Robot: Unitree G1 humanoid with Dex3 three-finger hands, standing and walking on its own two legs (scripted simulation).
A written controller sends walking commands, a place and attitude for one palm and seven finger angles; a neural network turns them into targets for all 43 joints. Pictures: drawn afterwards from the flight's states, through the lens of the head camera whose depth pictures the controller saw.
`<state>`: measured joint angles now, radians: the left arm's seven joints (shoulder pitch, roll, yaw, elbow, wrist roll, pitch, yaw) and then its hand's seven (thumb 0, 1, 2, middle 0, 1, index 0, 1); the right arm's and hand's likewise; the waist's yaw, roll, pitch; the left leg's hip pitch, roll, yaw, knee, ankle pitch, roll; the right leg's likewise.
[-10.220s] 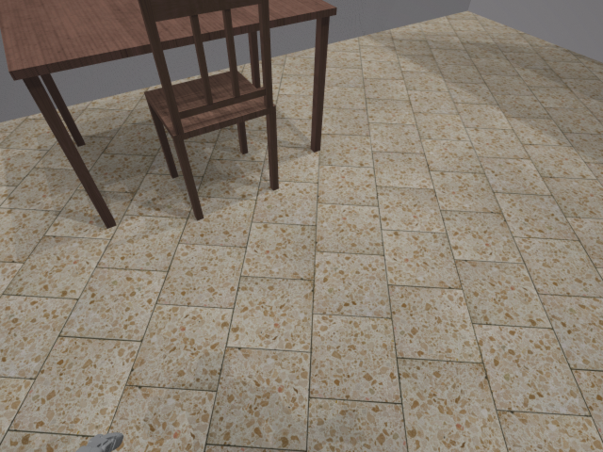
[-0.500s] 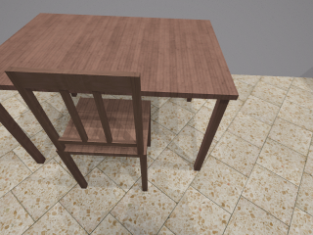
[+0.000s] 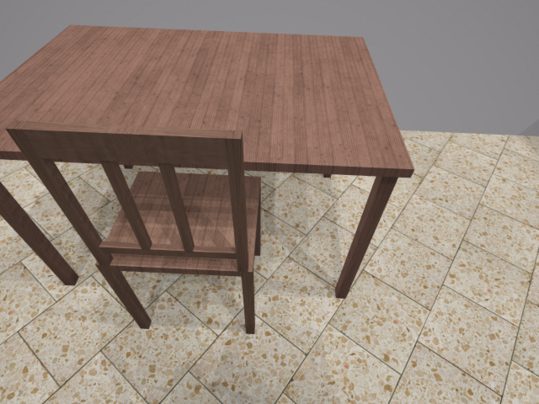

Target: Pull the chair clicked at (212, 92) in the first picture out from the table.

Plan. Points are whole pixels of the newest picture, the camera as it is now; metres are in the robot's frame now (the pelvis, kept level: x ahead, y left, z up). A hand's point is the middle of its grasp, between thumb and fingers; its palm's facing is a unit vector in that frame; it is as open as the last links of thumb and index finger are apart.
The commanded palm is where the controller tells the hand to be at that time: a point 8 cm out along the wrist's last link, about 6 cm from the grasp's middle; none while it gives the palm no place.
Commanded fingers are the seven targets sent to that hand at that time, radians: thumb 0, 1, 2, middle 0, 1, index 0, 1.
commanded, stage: look again from close up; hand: left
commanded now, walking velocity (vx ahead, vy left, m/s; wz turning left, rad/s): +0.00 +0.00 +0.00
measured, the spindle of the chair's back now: (129, 208) +0.51 +0.35 -0.08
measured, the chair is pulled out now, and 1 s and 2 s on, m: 0.00 0.00 0.00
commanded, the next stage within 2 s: shuffle to correct the standing spot in 0.46 s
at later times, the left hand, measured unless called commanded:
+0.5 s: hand out of the picture -0.01 +0.15 -0.18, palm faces +0.06 -0.99 -0.15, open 7.4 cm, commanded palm none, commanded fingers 0.00 0.90 0.90 -0.20 -0.30 -0.20 -0.30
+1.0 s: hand out of the picture +0.03 +0.19 -0.18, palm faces +0.04 -0.99 -0.15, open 7.4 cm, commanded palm none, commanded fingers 0.00 0.90 0.90 -0.20 -0.30 -0.20 -0.30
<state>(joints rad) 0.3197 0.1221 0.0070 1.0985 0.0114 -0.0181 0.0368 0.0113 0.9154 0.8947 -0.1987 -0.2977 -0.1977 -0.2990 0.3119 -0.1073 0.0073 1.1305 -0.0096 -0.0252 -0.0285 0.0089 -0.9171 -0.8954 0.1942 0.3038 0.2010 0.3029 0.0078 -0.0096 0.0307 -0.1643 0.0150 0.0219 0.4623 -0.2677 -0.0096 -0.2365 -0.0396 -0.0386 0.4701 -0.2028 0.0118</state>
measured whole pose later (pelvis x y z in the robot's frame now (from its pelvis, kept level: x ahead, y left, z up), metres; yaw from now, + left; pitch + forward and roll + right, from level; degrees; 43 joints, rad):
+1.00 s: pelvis +0.06 +0.03 -0.01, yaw -1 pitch +0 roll +0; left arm 0.36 0.13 0.04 1.09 0.02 0.00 0.02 0.01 0.91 0.89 -0.20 -0.30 -0.20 -0.30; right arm 0.42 -0.11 0.00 1.11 -0.03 -0.06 -0.04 0.00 -0.91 -0.90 0.19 0.30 0.20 0.30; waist -0.01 -0.03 0.02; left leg -0.10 -0.01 0.06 0.48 -0.37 0.04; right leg -0.37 -0.05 -0.07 0.84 -0.49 -0.04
